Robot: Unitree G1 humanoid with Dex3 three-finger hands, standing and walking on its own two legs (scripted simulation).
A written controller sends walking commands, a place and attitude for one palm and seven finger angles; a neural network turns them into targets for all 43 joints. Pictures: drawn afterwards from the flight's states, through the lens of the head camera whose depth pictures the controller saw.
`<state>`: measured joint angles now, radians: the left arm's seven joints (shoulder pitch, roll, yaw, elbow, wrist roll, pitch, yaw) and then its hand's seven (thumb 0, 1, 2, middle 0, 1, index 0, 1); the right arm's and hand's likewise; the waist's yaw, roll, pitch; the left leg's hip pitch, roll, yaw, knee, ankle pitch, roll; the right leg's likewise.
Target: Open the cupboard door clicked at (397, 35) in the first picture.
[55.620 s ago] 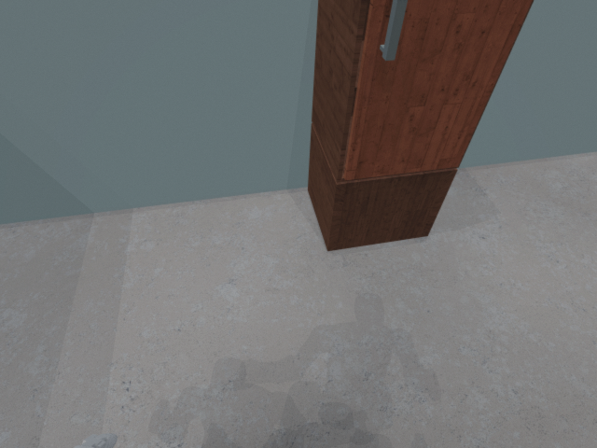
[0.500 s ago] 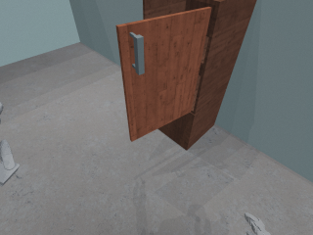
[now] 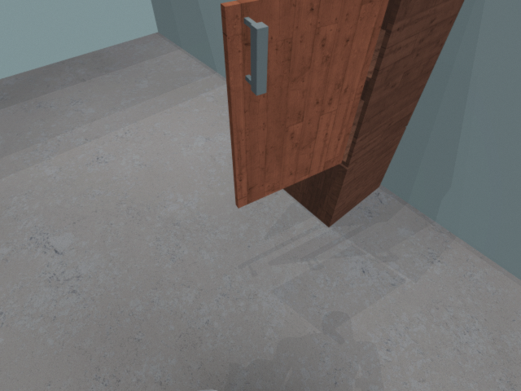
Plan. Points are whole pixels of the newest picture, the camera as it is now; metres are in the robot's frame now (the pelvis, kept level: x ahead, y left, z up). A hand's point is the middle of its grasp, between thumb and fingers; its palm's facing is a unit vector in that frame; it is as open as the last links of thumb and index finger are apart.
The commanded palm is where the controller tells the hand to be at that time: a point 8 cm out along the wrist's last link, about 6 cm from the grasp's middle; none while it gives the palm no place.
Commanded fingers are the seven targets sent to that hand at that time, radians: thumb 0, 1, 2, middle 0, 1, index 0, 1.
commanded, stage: let the arm hang, fingers relaxed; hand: left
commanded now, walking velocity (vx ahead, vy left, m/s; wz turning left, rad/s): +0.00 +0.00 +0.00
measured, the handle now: (253, 56) +0.69 +0.03 +0.17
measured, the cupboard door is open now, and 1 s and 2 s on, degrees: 79 79 79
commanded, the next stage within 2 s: look to check the result in 0.78 s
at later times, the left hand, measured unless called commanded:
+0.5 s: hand out of the picture +0.05 +0.23 -0.15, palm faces +0.02 -0.96 -0.29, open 7.4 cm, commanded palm none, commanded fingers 0.00 0.90 0.90 -0.20 -0.30 -0.20 -0.30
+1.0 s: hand out of the picture +0.12 +0.25 -0.13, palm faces -0.02 -0.93 -0.36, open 7.4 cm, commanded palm none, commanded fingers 0.00 0.90 0.90 -0.20 -0.30 -0.20 -0.30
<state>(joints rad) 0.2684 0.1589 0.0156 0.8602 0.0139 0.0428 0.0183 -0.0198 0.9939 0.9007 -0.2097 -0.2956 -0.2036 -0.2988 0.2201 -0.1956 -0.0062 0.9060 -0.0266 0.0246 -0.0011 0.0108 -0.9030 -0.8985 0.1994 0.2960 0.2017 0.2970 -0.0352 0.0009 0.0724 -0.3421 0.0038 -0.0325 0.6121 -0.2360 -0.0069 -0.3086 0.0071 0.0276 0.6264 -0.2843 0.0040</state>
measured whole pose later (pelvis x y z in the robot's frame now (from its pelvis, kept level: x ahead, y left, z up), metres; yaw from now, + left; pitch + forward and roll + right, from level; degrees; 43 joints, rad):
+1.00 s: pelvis +0.04 +0.00 +0.02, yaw +0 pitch -1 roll +0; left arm 0.08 0.33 0.02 1.11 0.02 -0.01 0.00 0.00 0.91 0.90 -0.20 -0.30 -0.20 -0.30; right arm 0.08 -0.33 -0.02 1.11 -0.02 0.00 0.00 0.01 -0.90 -0.90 0.20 0.30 0.20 0.30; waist -0.01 0.03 0.09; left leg -0.17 -0.01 -0.03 0.35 -0.15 -0.01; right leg -0.14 -0.01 0.02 0.37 -0.21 0.01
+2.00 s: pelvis +0.06 +0.00 +0.02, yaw +0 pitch -1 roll +0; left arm 0.10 0.33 0.01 1.11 0.01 -0.02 0.00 0.00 0.91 0.90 -0.21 -0.30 -0.20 -0.30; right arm 0.09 -0.33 -0.02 1.12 -0.02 0.00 -0.01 0.01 -0.90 -0.90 0.20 0.30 0.20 0.30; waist -0.01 0.01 0.07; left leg -0.11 0.01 -0.02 0.31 -0.17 -0.02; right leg -0.08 0.00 0.03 0.31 -0.21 0.00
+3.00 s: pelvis +0.06 +0.01 +0.02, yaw +0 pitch -2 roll +0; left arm 0.10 0.34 0.01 1.12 0.01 -0.02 0.00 0.00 0.91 0.90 -0.21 -0.30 -0.20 -0.30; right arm 0.08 -0.33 -0.02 1.12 -0.01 -0.01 -0.01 0.01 -0.90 -0.90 0.20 0.30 0.20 0.30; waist -0.01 0.00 0.07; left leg -0.11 0.00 -0.02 0.30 -0.16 -0.01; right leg -0.08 -0.01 0.04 0.30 -0.20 0.01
